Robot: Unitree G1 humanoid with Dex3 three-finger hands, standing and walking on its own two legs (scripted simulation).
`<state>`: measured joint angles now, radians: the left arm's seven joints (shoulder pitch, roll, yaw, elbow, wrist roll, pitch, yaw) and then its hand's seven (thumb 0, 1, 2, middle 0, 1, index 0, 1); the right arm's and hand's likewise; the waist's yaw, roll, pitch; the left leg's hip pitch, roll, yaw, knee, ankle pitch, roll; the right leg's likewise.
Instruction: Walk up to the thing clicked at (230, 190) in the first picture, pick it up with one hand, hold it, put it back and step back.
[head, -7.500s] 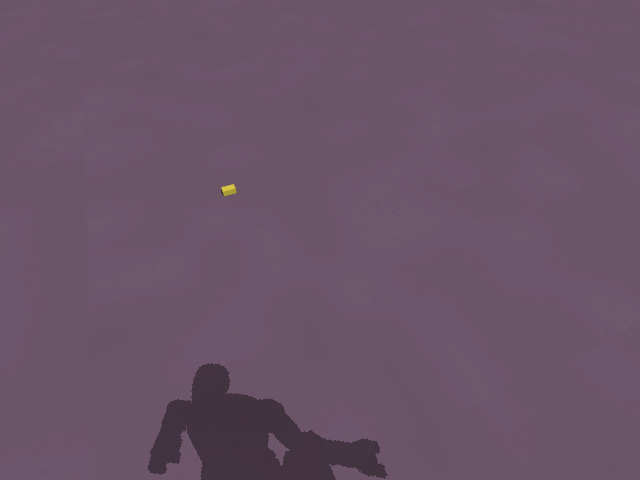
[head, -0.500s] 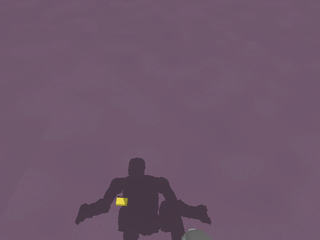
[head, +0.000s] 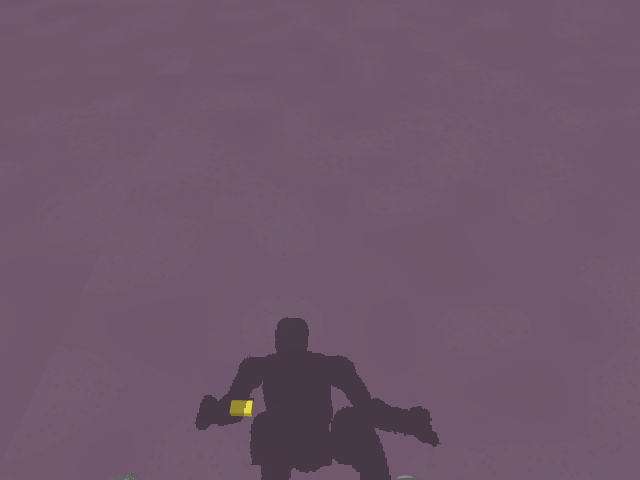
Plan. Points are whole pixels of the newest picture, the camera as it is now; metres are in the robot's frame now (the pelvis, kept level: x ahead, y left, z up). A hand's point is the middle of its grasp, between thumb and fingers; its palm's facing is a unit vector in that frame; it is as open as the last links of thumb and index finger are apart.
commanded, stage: walk up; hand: left
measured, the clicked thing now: (242, 408) +0.45 +0.26 -0.73
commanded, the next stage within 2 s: stand in 1.74 s
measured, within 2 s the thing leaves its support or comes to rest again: neither
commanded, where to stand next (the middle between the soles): +0.07 +0.03 m, yaw +1 degrees
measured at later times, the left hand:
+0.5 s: hand out of the picture +0.04 +0.31 -0.15, palm faces -0.07 -0.92 -0.38, open 7.4 cm
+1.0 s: hand out of the picture +0.03 +0.28 -0.09, palm faces +0.00 -0.83 -0.56, open 7.4 cm
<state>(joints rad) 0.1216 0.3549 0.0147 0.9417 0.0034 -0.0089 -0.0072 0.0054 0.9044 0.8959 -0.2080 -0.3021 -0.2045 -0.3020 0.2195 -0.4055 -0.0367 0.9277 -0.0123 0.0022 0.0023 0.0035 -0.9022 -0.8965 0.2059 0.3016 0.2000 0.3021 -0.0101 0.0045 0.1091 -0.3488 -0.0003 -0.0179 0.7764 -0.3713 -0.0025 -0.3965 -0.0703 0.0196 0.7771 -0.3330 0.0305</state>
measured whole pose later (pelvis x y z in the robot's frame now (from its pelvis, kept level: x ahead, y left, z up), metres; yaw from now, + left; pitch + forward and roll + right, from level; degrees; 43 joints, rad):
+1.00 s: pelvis -0.02 -0.03 +0.01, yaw +0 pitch -3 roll +0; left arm 0.28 0.40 0.07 0.90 0.03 -0.06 0.04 0.01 0.90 0.90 -0.21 -0.30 -0.20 -0.30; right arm 0.27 -0.45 -0.09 0.86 -0.01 0.07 0.04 0.00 -0.90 -0.90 0.20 0.30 0.20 0.30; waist 0.01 0.12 0.13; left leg -0.52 -0.01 -0.15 1.04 -0.33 -0.02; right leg -0.25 -0.09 -0.07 0.67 -0.35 0.02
